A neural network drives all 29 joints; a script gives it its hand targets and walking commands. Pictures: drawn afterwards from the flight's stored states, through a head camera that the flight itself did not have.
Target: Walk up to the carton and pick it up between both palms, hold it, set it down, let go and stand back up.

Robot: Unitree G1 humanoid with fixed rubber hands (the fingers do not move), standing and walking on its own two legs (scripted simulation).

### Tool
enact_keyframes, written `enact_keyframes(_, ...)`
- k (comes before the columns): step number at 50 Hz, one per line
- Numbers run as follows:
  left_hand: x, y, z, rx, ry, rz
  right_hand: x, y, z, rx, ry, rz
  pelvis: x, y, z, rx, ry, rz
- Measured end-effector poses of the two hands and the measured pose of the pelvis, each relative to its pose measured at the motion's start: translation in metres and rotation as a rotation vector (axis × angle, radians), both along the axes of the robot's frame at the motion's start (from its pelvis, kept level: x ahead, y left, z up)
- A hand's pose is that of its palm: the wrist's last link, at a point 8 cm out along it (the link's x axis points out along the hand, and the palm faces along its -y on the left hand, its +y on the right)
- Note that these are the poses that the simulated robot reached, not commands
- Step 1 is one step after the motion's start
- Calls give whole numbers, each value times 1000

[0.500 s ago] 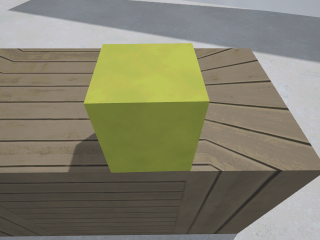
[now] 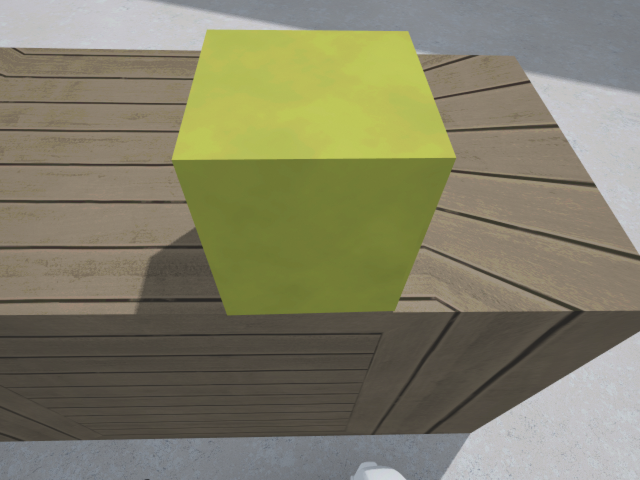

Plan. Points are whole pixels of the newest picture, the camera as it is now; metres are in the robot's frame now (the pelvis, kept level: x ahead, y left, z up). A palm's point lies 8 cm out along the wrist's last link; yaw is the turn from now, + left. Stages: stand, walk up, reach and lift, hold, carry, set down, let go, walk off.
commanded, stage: reach and lift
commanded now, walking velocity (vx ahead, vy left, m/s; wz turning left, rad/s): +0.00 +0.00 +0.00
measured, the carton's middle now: (310, 184) +0.42 +0.00 +0.15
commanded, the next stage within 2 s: none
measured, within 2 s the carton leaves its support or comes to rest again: neither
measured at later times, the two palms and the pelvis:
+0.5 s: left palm out of the picture +0.14 +0.24 -0.06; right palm (504, 469) +0.15 -0.23 -0.08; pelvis -0.01 -0.02 +0.01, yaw +4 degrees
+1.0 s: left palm out of the picture +0.13 +0.21 +0.00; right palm (535, 455) +0.15 -0.23 +0.02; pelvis +0.00 -0.05 +0.03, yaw +4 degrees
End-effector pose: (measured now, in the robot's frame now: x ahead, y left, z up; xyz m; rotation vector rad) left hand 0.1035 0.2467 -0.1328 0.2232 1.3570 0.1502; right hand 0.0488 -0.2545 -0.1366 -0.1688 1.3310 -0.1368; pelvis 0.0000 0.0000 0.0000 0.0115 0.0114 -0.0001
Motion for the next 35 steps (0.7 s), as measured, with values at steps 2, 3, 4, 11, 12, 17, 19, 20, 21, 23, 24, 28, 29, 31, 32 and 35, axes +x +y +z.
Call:
enact_keyframes(2, 34, 1, 0, -10, -46, 3, 41, -3, -1, -5, -78, 31, -9, 0, -8, -5, 4, 17)
enact_keyframes(3, 51, 0, 2, -17, -78, -8, 63, -3, 2, -9, -130, 39, -12, 1, -12, -10, 8, 21)
enact_keyframes(4, 67, -1, 6, -23, -109, -27, 83, -2, 5, -11, -184, 41, -14, 1, -14, -17, 12, 26)
enact_keyframes(11, 76, -16, 44, -43, -184, -98, 133, 9, 35, 45, -353, -12, -8, 2, -11, -61, -41, 32)
enact_keyframes(12, 65, -18, 49, -45, -177, -89, 128, 9, 40, 46, -349, -17, -4, 1, -7, -61, -50, 34)
enact_keyframes(17, 13, -17, 62, -42, -152, -38, 99, 8, 57, 13, -336, -4, 8, -7, 7, -47, -75, 53)
enact_keyframes(19, 4, -14, 63, -23, -162, -34, 92, 9, 60, 6, -342, 8, 6, -11, 9, -42, -71, 58)
enact_keyframes(20, 4, -12, 64, -10, -179, -37, 91, 11, 61, 7, -353, 17, 4, -13, 9, -42, -66, 60)
enact_keyframes(21, 6, -11, 65, 3, -200, -42, 91, 13, 61, 12, -366, 23, 2, -15, 8, -42, -61, 61)
enact_keyframes(23, 17, -9, 70, 23, -256, -52, 95, 18, 60, 30, -397, 25, -4, -18, 6, -44, -53, 64)
enact_keyframes(24, 25, -9, 74, 30, -283, -60, 99, 20, 59, 40, -414, 23, -6, -19, 6, -45, -51, 65)
enact_keyframes(28, 62, -15, 94, 33, -380, -86, 117, 29, 67, 71, -489, -6, -14, -25, 7, -36, -52, 54)
enact_keyframes(29, 69, -18, 102, 30, -404, -93, 120, 30, 73, 77, -510, -15, -15, -26, 9, -31, -58, 49)
enact_keyframes(31, 79, -26, 119, 21, -446, -101, 122, 31, 87, 88, -546, -28, -14, -30, 14, -19, -73, 38)
enact_keyframes(32, 81, -29, 126, 14, -459, -102, 121, 30, 94, 92, -557, -35, -13, -31, 17, -14, -81, 34)
enact_keyframes(35, 72, -35, 134, -10, -450, -82, 108, 26, 109, 82, -548, -48, -9, -36, 25, -7, -105, 30)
